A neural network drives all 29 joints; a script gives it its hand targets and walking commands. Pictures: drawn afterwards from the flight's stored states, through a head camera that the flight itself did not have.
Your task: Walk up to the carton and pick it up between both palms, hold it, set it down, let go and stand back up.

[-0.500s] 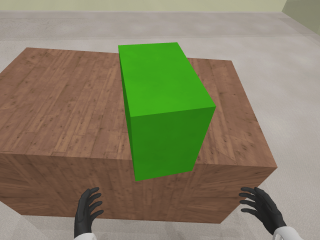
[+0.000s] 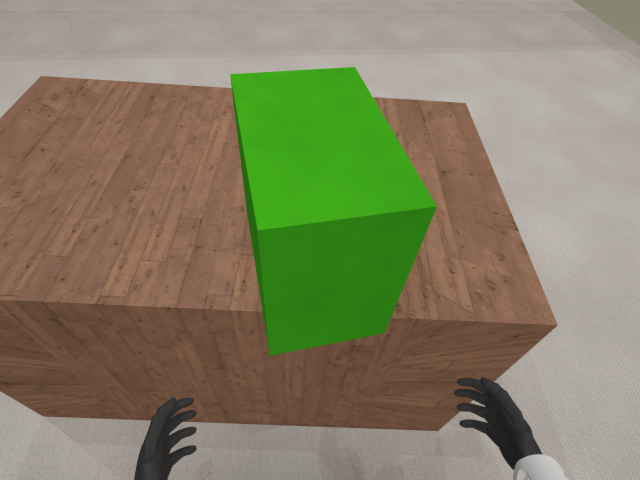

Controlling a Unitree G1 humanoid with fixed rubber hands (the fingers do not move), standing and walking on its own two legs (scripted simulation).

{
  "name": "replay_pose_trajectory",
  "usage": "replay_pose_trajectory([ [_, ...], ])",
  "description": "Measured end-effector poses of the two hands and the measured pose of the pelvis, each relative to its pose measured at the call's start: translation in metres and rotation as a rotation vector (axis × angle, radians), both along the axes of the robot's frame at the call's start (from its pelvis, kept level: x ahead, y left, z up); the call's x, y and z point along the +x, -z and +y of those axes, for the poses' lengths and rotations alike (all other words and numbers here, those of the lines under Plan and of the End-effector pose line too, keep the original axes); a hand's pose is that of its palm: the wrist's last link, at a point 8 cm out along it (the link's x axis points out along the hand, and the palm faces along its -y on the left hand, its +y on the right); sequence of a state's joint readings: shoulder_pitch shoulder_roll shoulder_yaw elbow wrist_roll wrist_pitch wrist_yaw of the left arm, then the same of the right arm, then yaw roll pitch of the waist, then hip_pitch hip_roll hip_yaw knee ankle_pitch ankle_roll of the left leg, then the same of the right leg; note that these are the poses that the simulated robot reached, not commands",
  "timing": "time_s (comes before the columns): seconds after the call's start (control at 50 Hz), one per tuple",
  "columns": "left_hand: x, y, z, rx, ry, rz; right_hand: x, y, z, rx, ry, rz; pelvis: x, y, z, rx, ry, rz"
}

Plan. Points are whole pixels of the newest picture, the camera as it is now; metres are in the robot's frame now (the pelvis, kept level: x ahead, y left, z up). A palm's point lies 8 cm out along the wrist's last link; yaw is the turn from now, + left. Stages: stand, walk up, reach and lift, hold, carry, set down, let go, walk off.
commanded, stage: set down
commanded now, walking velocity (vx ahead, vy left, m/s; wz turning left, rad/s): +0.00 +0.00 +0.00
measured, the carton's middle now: (312, 211) +0.48 +0.07 +0.05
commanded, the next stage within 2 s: let go in 1.52 s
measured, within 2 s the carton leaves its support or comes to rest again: neither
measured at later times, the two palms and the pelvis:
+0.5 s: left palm out of the picture +0.13 +0.23 -0.07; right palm (493, 458) +0.21 -0.20 -0.07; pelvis +0.00 +0.00 +0.00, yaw +0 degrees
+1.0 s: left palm (137, 474) +0.14 +0.24 -0.07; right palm (492, 467) +0.20 -0.20 -0.08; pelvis +0.00 +0.01 +0.00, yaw +0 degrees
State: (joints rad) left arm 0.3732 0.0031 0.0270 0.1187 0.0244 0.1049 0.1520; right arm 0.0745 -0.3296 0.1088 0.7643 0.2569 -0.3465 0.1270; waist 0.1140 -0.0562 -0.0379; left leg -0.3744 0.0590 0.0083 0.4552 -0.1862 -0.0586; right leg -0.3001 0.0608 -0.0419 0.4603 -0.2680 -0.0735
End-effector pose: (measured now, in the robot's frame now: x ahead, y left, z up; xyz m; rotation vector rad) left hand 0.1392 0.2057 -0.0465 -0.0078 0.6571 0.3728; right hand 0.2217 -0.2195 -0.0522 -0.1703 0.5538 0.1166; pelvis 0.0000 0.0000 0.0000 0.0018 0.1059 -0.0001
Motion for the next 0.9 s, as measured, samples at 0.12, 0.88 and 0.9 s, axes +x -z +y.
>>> replay_pose_trajectory([
  [0.12, -0.004, 0.006, 0.004, 0.004, 0.023, 0.034, -0.001, 0.004, 0.006, -0.008, 0.010, 0.008, 0.001, 0.000, 0.000, 0.000, 0.001, -0.001],
  [0.88, 0.000, 0.025, 0.031, 0.016, 0.166, 0.141, -0.025, 0.030, 0.022, -0.087, 0.122, 0.130, 0.002, -0.001, 0.006, -0.001, 0.000, -0.022],
  [0.9, 0.001, 0.025, 0.030, 0.016, 0.167, 0.141, -0.024, 0.030, 0.021, -0.087, 0.122, 0.130, 0.002, -0.001, 0.006, -0.001, 0.000, -0.022],
])
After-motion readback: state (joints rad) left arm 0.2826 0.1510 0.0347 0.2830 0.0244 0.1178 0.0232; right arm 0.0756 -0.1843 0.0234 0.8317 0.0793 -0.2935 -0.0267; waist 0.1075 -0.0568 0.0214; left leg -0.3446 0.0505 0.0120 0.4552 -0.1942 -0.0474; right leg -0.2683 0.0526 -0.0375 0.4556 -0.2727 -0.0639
